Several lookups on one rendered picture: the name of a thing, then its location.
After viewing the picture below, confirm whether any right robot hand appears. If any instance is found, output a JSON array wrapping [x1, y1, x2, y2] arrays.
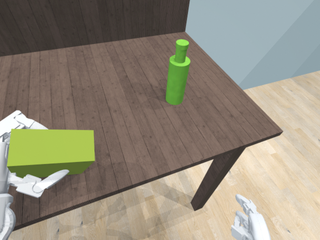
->
[[231, 194, 271, 240]]

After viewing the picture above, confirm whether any table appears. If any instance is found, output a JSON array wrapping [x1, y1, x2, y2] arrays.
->
[[0, 0, 283, 231]]

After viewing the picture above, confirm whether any robot left forearm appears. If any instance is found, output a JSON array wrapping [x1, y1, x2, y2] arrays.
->
[[0, 193, 16, 240]]

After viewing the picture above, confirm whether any sponge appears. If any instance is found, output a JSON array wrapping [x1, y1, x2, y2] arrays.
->
[[7, 129, 95, 179]]

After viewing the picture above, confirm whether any left robot hand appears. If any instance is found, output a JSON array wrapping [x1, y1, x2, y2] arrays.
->
[[0, 110, 70, 198]]

